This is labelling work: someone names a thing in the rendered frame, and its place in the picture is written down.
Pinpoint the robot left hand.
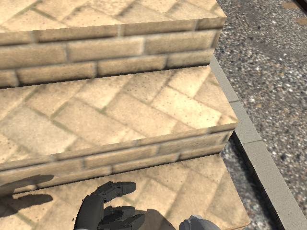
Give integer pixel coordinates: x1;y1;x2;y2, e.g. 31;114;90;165
72;181;146;230

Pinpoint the right robot shin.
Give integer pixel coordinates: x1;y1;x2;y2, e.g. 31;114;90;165
189;215;202;220

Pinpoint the right robot thigh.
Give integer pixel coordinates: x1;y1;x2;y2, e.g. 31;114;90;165
178;218;221;230

